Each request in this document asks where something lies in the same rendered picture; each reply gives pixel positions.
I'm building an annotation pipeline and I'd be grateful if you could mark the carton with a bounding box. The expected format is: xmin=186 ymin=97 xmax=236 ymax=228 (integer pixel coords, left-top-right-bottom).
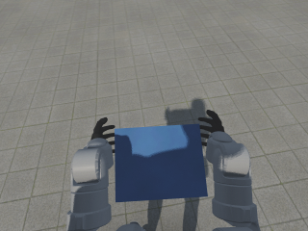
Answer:
xmin=115 ymin=123 xmax=208 ymax=203

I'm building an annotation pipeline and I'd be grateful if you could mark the left robot hand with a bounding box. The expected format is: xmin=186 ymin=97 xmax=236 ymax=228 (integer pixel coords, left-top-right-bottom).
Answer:
xmin=90 ymin=117 xmax=116 ymax=153

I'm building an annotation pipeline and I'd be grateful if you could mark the robot left forearm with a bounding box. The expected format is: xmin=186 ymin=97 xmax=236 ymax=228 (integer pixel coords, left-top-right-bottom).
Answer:
xmin=66 ymin=138 xmax=114 ymax=231

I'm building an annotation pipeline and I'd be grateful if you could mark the robot right forearm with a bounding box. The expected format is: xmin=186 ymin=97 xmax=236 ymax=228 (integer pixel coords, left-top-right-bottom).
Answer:
xmin=205 ymin=131 xmax=261 ymax=231

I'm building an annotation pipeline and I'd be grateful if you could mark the right robot hand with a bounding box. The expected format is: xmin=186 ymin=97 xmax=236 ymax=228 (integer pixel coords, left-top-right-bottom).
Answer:
xmin=198 ymin=110 xmax=224 ymax=146

